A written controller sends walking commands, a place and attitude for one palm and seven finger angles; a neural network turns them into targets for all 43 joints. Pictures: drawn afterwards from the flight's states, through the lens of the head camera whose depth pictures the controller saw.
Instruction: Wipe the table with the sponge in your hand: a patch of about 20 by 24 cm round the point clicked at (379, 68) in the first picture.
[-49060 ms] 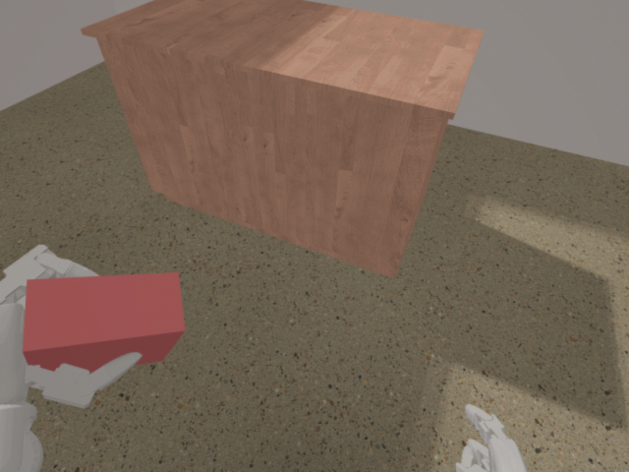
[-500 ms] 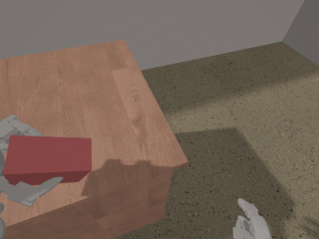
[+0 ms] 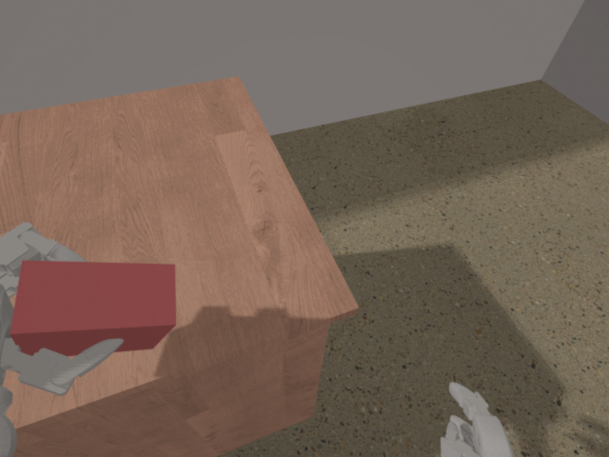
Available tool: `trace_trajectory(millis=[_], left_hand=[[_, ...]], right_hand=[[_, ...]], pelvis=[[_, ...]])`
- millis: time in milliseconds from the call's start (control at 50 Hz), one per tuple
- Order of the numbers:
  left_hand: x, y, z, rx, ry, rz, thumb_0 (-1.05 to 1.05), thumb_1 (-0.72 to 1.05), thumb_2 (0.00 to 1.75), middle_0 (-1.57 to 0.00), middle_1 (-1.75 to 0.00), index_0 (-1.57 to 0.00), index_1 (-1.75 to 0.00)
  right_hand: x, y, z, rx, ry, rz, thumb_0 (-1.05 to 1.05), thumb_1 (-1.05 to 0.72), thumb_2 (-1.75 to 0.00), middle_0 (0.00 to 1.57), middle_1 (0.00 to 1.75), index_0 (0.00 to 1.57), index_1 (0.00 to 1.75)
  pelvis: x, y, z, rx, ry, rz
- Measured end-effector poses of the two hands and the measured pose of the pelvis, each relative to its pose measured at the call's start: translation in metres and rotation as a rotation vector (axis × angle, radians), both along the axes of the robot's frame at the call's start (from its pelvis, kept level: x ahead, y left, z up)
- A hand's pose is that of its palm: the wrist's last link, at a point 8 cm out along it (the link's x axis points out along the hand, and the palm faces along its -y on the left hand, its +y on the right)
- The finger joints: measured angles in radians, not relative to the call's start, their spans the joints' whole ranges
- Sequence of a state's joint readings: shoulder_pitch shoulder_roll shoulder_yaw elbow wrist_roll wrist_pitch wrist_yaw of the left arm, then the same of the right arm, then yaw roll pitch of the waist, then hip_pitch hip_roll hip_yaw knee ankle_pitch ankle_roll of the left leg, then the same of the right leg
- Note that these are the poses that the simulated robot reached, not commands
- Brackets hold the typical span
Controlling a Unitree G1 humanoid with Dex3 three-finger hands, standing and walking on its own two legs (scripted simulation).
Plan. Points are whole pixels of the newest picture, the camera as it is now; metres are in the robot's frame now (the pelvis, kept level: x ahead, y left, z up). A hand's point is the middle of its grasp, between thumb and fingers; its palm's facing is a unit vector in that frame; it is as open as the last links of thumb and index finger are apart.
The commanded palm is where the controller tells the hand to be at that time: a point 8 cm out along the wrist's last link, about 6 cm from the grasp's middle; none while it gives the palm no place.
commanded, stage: shuffle to correct the standing spot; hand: left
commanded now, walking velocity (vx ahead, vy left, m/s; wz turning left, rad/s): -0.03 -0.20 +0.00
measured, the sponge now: (121, 311) +0.23 +0.20 +0.14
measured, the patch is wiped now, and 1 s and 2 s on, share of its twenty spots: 0.00 0.00 0.00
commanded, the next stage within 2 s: none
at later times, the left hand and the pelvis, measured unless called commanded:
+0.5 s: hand (75, 303) +0.22 +0.23 +0.17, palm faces +0.33 -0.86 -0.39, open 9.9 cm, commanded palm +0.17 +0.27 +0.18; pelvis +0.01 -0.01 +0.00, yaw +0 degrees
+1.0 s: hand (62, 308) +0.22 +0.24 +0.17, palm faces +0.34 -0.85 -0.40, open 9.9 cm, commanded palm +0.16 +0.28 +0.18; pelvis +0.00 +0.00 +0.00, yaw +0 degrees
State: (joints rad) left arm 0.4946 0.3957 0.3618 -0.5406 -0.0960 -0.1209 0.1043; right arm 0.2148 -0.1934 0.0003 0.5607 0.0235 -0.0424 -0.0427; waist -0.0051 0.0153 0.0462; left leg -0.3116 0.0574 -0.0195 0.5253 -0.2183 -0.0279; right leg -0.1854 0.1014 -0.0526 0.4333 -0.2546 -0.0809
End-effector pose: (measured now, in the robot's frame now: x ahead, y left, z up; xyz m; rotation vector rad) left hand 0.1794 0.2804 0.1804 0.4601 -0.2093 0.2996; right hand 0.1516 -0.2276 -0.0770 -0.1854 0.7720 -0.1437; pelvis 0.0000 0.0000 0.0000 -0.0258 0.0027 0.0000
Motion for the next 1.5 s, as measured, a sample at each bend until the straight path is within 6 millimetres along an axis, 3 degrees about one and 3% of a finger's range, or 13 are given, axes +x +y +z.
trace_trajectory(millis=[420, 920, 1500], left_hand=[[0.006, -0.010, -0.001, -0.010, -0.003, -0.007, -0.01, -0.49, 1.05, -0.76, -1.36, -0.76, -1.36], [-0.003, -0.001, 0.001, -0.009, -0.005, 0.009, -0.01, -0.49, 1.05, -0.76, -1.36, -0.76, -1.36], [-0.001, -0.008, 0.000, -0.014, -0.002, 0.016, -0.01, -0.49, 1.05, -0.76, -1.36, -0.76, -1.36]], right_hand=[[0.008, -0.018, -0.001, -0.014, -0.006, -0.025, 0.01, -0.91, -0.90, 0.20, 0.30, 0.20, 0.30], [-0.003, -0.001, 0.000, 0.001, 0.003, -0.007, 0.01, -0.91, -0.90, 0.20, 0.30, 0.20, 0.30], [0.003, -0.013, -0.001, -0.001, -0.004, -0.016, 0.01, -0.91, -0.90, 0.20, 0.30, 0.20, 0.30]], pelvis=[[0.008, -0.007, -0.003, 0.003, -0.008, 0.002], [-0.001, -0.001, 0.000, 0.002, -0.006, 0.000], [0.003, -0.007, -0.002, 0.002, -0.008, 0.004]])
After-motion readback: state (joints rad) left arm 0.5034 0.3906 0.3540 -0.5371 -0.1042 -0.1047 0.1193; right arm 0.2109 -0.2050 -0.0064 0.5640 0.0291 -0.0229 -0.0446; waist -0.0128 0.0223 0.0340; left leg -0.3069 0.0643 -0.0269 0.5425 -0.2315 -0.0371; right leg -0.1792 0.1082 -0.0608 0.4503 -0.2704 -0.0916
